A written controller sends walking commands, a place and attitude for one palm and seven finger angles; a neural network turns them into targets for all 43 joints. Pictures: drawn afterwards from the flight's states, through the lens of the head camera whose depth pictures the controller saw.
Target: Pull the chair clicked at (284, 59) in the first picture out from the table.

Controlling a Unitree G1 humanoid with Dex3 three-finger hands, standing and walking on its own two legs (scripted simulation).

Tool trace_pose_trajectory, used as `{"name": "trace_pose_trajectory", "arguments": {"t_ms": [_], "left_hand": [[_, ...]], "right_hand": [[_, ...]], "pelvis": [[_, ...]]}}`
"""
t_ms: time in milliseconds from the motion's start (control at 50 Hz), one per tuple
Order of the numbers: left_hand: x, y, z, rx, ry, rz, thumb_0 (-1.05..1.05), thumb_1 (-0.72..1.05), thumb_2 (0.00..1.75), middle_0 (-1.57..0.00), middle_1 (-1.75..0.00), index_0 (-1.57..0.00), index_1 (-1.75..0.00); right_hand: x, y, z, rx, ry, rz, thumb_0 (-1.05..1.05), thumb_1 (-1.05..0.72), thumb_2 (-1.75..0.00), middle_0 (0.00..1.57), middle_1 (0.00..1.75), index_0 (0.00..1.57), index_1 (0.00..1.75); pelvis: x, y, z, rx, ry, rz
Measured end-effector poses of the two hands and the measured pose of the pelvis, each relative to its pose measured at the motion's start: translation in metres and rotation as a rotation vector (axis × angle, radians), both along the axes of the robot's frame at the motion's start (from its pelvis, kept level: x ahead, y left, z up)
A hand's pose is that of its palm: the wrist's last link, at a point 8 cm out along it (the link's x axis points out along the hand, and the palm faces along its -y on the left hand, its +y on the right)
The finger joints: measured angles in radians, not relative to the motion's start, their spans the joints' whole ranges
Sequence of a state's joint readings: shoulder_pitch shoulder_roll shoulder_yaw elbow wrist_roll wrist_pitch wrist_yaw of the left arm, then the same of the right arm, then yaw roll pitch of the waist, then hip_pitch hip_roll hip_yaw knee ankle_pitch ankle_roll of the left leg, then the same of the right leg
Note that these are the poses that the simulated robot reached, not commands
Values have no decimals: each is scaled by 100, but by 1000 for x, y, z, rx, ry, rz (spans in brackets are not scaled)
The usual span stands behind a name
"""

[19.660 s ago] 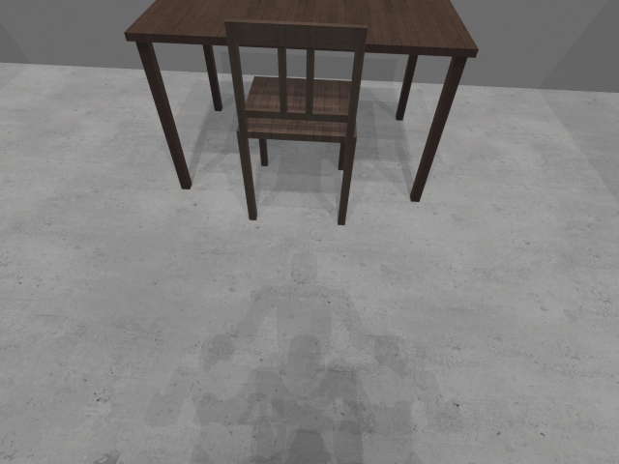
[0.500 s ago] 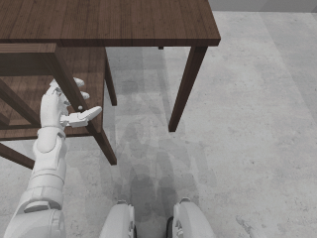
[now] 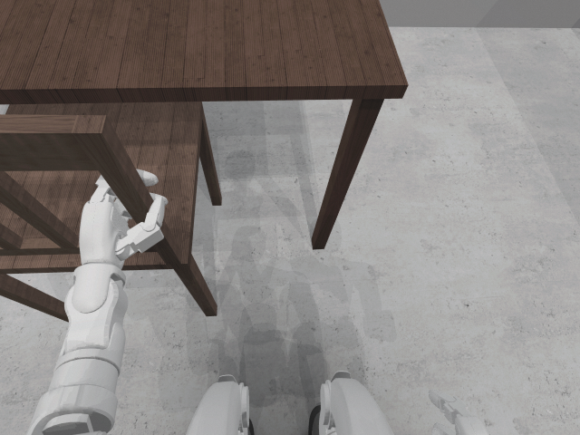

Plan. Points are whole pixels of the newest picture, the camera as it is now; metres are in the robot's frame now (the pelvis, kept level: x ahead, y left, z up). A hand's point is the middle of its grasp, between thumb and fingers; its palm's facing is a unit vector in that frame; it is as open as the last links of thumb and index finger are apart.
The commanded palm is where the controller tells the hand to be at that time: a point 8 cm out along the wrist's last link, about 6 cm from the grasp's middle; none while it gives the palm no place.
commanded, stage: hook a spindle and tug to test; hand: left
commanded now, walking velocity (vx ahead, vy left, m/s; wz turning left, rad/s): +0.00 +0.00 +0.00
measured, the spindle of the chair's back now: out of the picture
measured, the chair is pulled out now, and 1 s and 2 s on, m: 0.01 0.05 0.14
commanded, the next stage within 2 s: step backward, pulling the chair out in 0.32 s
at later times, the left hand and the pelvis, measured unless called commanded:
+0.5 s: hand (149, 238) +0.36 +0.19 +0.02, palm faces +0.13 -0.99 -0.10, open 6.1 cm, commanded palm +0.33 +0.23 +0.02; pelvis -0.01 +0.00 +0.01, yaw +1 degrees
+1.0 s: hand (148, 258) +0.33 +0.18 +0.03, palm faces +0.17 -0.96 -0.20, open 5.6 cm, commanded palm +0.30 +0.23 +0.03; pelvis -0.01 -0.01 +0.10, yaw -1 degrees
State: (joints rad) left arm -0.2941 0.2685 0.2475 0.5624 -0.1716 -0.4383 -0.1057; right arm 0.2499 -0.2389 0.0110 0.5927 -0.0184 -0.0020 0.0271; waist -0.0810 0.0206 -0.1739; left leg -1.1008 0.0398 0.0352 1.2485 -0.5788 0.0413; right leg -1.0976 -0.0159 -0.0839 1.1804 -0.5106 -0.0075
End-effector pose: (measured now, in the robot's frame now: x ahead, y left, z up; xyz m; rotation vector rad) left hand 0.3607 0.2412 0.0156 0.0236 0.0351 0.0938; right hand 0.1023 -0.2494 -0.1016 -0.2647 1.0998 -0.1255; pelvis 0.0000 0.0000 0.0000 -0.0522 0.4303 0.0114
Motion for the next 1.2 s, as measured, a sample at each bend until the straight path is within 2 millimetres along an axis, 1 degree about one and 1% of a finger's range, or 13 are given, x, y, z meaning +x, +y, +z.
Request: {"name": "trace_pose_trajectory", "arguments": {"t_ms": [140,260,440,480,520,620,680,740,800,860,1000,1100,1200], "left_hand": [[-14,1,0,0,2,-5,2,65,80,-35,-140,-33,-145],[-20,1,0,-1,-3,-5,2,65,81,-35,-141,-34,-145],[-24,-1,0,0,4,7,2,66,82,-35,-142,-33,-145],[-24,-1,6,45,50,26,2,64,82,-35,-140,-33,-145],[-24,-3,13,76,147,56,3,65,82,-35,-135,-34,-145],[-28,-10,22,-19,285,151,7,67,78,-25,-108,-41,-145],[-27,-13,25,-16,325,149,8,68,76,-24,-100,-44,-145],[-27,-13,27,9,353,123,7,68,74,-23,-96,-46,-145],[-29,-13,29,38,372,106,5,67,72,-22,-95,-48,-145],[-33,-12,30,70,393,107,3,66,70,-22,-96,-48,-145],[-55,-13,33,118,443,129,0,63,70,-20,-97,-49,-145],[-72,-16,35,137,464,141,0,61,71,-20,-98,-50,-145],[-89,-19,36,141,473,132,0,60,71,-20,-98,-50,-145]], "right_hand": [[17,3,2,4,-37,24,1,-90,-90,20,30,21,30],[29,4,0,2,-65,46,1,-90,-90,20,30,21,30],[33,4,-2,5,-87,61,1,-90,-90,20,30,21,30],[29,6,4,8,-60,19,1,-90,-90,20,30,21,30],[23,10,19,11,-38,-33,1,-90,-90,20,30,21,30],[7,15,62,-12,-1,-98,1,-90,-90,20,30,21,30],[-3,10,79,-51,26,-107,1,-90,-90,20,30,21,30],[-12,2,90,-83,46,-122,1,-90,-90,20,30,21,30],[-20,-4,94,-95,54,-137,1,-90,-90,20,30,21,30],[-27,-7,92,-83,55,-150,1,-90,-90,20,30,21,30],[-37,-7,85,-28,50,-166,1,-90,-90,20,30,21,30],[-41,-12,84,-27,28,-154,1,-90,-90,20,30,21,30],[-48,-21,88,-54,-4,-144,1,-90,-90,20,30,21,30]], "pelvis": [[2,0,1,1,-6,5],[0,-2,-2,1,-7,13],[-4,-4,-4,3,-12,19],[-6,-5,5,16,-65,14],[-4,-4,22,25,-116,15],[7,-1,63,34,-181,9],[9,1,77,30,-208,10],[7,2,85,29,-239,6],[4,3,89,36,-271,-7],[0,2,91,41,-298,-24],[-10,-8,96,38,-319,-34],[-23,-13,96,44,-322,-19],[-41,-12,96,45,-336,-2]]}}
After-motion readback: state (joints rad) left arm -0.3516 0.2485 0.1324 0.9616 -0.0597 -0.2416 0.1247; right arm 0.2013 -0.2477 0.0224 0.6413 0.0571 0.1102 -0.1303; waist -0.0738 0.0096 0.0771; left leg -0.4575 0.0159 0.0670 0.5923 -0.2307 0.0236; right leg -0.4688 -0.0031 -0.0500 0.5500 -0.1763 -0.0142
